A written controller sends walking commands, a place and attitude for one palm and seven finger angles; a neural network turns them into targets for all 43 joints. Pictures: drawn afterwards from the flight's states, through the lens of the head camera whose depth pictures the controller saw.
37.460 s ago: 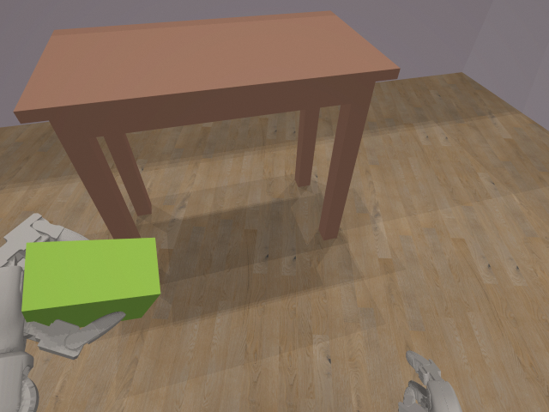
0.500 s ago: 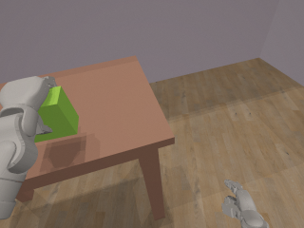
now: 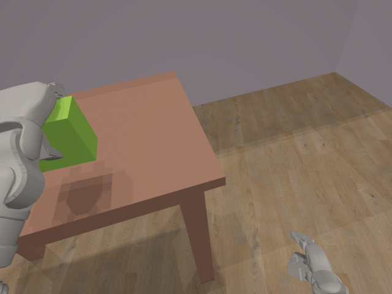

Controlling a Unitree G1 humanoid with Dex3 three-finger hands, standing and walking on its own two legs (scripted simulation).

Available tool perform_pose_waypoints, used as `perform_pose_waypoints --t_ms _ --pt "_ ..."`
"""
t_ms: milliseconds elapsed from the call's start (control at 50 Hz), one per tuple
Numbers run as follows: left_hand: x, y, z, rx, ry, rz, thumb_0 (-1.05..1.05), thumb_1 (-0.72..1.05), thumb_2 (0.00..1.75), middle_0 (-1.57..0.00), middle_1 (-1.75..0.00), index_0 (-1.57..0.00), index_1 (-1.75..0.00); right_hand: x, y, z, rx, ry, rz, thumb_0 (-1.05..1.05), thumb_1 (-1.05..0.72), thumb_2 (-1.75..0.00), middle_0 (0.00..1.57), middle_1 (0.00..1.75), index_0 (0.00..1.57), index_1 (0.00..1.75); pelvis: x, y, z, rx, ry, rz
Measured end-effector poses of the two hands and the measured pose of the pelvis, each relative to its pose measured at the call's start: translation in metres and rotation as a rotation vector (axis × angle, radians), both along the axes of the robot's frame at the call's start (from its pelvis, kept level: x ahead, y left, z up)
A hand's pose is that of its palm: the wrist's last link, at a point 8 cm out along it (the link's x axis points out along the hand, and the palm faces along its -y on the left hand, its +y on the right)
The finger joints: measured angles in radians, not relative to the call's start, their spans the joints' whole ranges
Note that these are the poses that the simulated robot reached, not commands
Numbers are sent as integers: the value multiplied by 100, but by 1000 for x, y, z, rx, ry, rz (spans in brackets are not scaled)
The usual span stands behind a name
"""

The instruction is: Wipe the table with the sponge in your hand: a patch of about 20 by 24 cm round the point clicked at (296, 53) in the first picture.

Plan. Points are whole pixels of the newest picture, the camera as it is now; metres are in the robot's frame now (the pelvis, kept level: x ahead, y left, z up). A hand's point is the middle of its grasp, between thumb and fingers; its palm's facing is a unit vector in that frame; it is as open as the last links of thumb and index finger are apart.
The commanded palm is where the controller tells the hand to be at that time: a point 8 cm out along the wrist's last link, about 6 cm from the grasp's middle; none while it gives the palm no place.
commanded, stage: bring the sponge back beside the body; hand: left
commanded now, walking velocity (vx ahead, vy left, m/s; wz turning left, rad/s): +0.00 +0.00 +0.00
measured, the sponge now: (58, 142) +0.31 +0.32 +0.19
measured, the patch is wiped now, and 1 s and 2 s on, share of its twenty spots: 0.95 0.95 0.95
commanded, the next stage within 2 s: step back with the hand held close in 1.64 s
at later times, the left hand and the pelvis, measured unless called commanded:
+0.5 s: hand (44, 139) +0.28 +0.31 +0.22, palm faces +0.18 -0.03 -0.98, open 10.2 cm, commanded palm +0.22 +0.31 +0.30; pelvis +0.00 +0.00 +0.00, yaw +0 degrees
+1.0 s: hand (31, 163) +0.22 +0.29 +0.23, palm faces +0.27 -0.08 -0.96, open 10.2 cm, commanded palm +0.16 +0.30 +0.30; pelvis -0.01 +0.00 +0.00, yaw -1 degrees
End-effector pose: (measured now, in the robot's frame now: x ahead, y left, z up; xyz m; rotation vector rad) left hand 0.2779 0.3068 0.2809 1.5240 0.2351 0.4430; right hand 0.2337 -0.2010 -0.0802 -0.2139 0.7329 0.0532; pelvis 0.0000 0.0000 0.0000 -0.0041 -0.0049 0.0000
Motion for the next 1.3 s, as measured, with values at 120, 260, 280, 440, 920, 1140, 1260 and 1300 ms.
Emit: perform_pose_waypoints --t_ms 120,260,280,440,920,1140,1260,1300 --pt "-1 -1 -7 -6 32 -19 -1 -53 104 -70 -131 -74 -133 2 2 1 -5 -5 5 1 -91 -90 20 30 20 29 0 0 0 0 1 2" --pt "-10 -5 -8 -7 -4 -59 -1 -53 104 -70 -131 -74 -133 4 5 2 -3 -9 11 1 -91 -90 20 30 20 29 1 2 -1 -2 -4 -3" --pt "-12 -5 -8 -9 -12 -58 -1 -53 104 -70 -131 -74 -133 5 6 2 -2 -9 14 1 -91 -90 20 30 20 29 1 2 -1 -2 -4 -3" --pt "-24 -5 -7 -28 -43 -48 -1 -53 104 -71 -131 -74 -133 12 16 6 11 -25 34 1 -91 -90 20 30 20 29 1 4 -1 -1 -9 -4" --pt "-78 -15 -10 -74 -118 -73 -1 -53 104 -71 -131 -74 -133 21 28 22 17 -87 65 1 -91 -90 20 30 20 29 -6 4 -1 -3 -39 -15" --pt "-104 -27 -3 -77 -185 -117 -1 -53 104 -71 -131 -75 -132 11 28 26 27 -104 60 1 -91 -90 20 30 20 29 -14 2 -2 -1 -60 -25" --pt "-121 -33 -3 -89 -209 -129 -1 -53 104 -71 -131 -75 -132 6 27 27 36 -115 58 1 -91 -90 20 30 20 29 -19 1 -2 -1 -70 -32" --pt "-127 -36 -3 -91 -218 -133 -1 -53 104 -71 -131 -75 -132 4 26 28 37 -121 58 1 -91 -90 20 30 20 29 -21 0 -2 -1 -74 -32"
